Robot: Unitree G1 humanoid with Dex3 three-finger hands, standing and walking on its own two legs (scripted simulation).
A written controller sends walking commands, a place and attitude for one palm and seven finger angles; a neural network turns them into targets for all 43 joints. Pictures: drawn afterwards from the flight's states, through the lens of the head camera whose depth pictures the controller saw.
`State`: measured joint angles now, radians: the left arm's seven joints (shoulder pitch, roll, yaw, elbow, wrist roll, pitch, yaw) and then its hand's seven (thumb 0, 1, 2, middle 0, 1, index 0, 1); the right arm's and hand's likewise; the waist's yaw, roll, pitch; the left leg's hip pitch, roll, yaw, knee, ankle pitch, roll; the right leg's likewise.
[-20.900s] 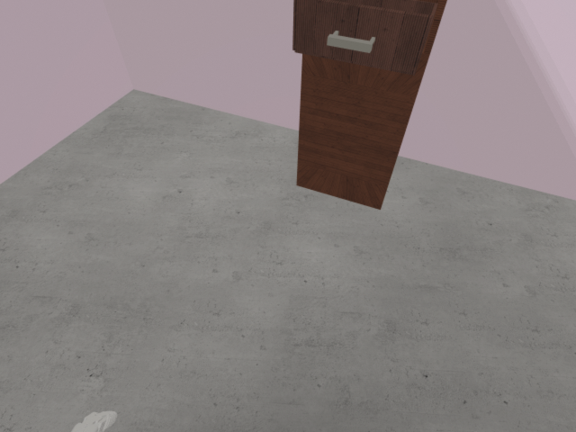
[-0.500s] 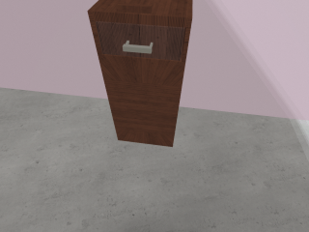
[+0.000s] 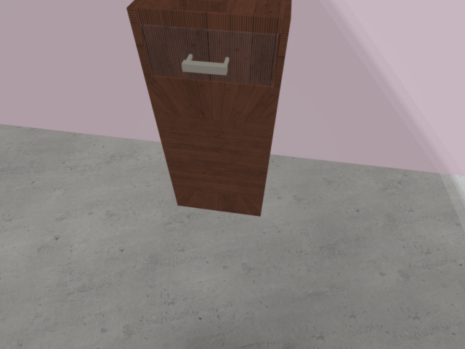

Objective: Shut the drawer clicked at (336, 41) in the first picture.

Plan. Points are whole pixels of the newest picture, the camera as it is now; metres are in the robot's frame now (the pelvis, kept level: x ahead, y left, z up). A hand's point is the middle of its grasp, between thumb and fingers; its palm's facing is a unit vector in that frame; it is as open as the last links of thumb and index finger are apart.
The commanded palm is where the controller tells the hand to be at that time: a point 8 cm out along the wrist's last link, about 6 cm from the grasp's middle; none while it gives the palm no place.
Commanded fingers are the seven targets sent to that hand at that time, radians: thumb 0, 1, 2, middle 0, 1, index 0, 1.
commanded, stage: look to check the result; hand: left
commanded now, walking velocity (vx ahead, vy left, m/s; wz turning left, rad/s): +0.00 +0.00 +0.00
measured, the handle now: (206, 63) +0.82 +0.13 +0.06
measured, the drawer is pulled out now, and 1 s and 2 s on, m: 0.00 0.00 0.00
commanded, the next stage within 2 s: stand and wait in 0.12 s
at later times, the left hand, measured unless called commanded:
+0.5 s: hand out of the picture -0.01 +0.15 -0.17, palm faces +0.07 -0.98 -0.18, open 7.4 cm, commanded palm none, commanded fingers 0.00 0.90 0.90 -0.20 -0.30 -0.20 -0.30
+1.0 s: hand out of the picture -0.01 +0.14 -0.17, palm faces +0.06 -0.98 -0.17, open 7.4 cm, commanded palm none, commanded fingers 0.00 0.90 0.90 -0.20 -0.30 -0.20 -0.30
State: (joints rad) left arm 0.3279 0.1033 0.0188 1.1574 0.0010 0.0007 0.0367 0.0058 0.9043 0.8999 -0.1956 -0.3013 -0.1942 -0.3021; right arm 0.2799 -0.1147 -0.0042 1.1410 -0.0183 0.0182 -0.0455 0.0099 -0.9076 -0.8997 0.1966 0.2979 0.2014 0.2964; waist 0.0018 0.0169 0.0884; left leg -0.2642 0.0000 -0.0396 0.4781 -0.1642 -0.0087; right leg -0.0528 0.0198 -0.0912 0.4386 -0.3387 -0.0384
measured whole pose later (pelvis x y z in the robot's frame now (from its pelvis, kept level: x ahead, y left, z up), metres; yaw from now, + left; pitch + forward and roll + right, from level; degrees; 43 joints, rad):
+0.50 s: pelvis +0.01 -0.01 +0.00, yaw +0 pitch -3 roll +0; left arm 0.30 0.11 0.02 1.14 0.00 0.00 0.04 0.01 0.90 0.90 -0.20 -0.30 -0.19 -0.30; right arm 0.27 -0.13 0.00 1.14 -0.02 0.01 -0.05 0.01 -0.91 -0.90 0.20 0.30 0.20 0.30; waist 0.00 0.01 0.09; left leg -0.24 0.00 -0.04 0.46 -0.18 -0.02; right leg -0.03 0.03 -0.09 0.41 -0.34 -0.05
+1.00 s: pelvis +0.02 -0.01 +0.00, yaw +0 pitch -3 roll +0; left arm 0.31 0.11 0.02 1.15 0.00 0.00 0.04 0.01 0.90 0.90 -0.20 -0.30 -0.19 -0.30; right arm 0.27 -0.13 0.00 1.15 -0.02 0.01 -0.05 0.01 -0.91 -0.90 0.20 0.30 0.20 0.30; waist 0.00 0.01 0.09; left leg -0.23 0.01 -0.04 0.45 -0.18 -0.03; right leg -0.01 0.03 -0.09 0.40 -0.34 -0.05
